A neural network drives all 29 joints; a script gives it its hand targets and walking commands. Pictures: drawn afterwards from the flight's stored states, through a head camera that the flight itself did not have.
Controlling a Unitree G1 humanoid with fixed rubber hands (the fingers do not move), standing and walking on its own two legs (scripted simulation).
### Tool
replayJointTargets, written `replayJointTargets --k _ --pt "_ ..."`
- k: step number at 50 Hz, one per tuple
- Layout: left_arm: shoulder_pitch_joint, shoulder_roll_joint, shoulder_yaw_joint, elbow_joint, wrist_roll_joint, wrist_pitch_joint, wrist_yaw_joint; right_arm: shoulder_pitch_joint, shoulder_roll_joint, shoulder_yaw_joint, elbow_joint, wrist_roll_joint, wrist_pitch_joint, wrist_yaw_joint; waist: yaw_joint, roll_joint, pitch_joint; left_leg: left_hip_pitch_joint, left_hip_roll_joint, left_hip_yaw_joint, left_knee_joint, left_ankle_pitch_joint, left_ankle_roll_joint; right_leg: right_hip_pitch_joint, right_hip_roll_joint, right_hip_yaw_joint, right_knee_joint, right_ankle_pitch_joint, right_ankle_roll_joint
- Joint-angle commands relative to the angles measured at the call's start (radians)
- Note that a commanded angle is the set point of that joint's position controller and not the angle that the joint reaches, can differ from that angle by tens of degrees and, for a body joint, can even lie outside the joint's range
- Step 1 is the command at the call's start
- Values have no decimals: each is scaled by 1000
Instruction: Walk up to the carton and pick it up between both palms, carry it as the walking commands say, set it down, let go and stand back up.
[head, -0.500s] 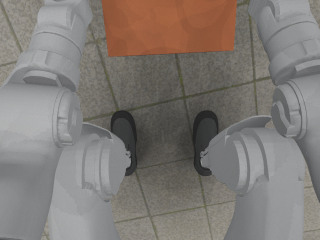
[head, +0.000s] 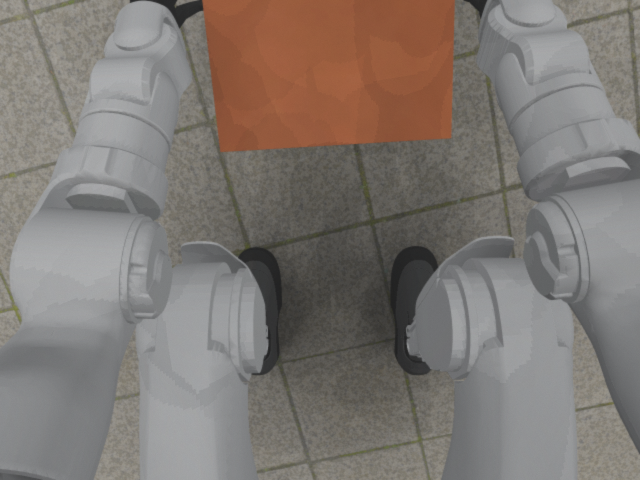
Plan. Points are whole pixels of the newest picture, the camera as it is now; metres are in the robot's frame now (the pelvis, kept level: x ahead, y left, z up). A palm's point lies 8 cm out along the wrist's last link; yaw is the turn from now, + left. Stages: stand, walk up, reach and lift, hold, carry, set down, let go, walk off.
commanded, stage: reach and lift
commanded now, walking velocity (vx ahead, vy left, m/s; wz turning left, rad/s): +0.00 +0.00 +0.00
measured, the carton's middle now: (327, 41) +0.53 +0.01 -0.24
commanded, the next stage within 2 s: none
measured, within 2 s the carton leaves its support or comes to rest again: neither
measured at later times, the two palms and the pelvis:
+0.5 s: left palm out of the picture +0.54 +0.16 -0.10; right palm out of the picture +0.55 -0.15 -0.10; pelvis +0.00 +0.00 +0.03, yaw +0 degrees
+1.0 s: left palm out of the picture +0.52 +0.16 -0.02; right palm out of the picture +0.54 -0.15 -0.03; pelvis +0.01 +0.00 +0.07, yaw +0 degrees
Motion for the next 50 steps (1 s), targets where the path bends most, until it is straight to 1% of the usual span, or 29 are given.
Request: replayJointTargets --k 1,7,11,14,21,32,35,40,45,47,50 --pt "-655 -958 -227 -325 -40 -21 -276 -638 924 194 -329 39 -35 271 -18 -43 -1364 620 -99 104 -151 346 31 660 98 -82 -177 363 -10" --pt "-649 -963 -176 -311 35 20 -271 -636 944 143 -298 9 4 294 5 -38 -1334 633 -93 108 -199 249 37 580 95 -99 -211 231 -8" --pt "-637 -978 -148 -325 76 45 -280 -601 975 105 -274 -22 34 315 11 -35 -1314 622 -94 112 -225 214 39 547 97 -103 -236 189 -9" --pt "-628 -999 -148 -355 91 62 -288 -577 1004 93 -280 -42 53 325 10 -30 -1344 627 -96 116 -237 223 37 548 100 -104 -251 197 -9" --pt "-579 -1065 -175 -432 104 91 -303 -531 1062 109 -351 -68 75 325 1 -25 -1472 644 -102 122 -248 309 28 594 111 -100 -271 290 -7" --pt "-438 -1135 -208 -482 135 123 -319 -448 1135 174 -469 -101 99 307 8 -58 -1655 637 -114 129 -289 394 23 716 125 -91 -313 420 2" --pt "-391 -1147 -192 -464 162 134 -323 -407 1145 168 -458 -124 107 306 10 -62 -1627 608 -117 129 -315 378 23 699 127 -91 -339 410 5" --pt "-354 -1156 -165 -440 198 152 -323 -389 1128 143 -440 -149 115 307 11 -66 -1562 601 -121 117 -364 333 24 644 127 -96 -383 344 5" --pt "-361 -1162 -169 -462 204 169 -318 -385 1133 124 -437 -149 131 316 8 -60 -1545 638 -126 110 -407 298 25 629 129 -100 -419 289 1" --pt "-370 -1168 -169 -472 210 176 -319 -376 1139 108 -430 -157 141 322 3 -50 -1542 645 -126 111 -420 283 25 625 129 -98 -432 273 -1" --pt "-367 -1184 -169 -479 220 188 -324 -359 1159 96 -419 -167 155 330 4 -38 -1554 658 -125 116 -440 273 24 627 131 -95 -452 259 -2"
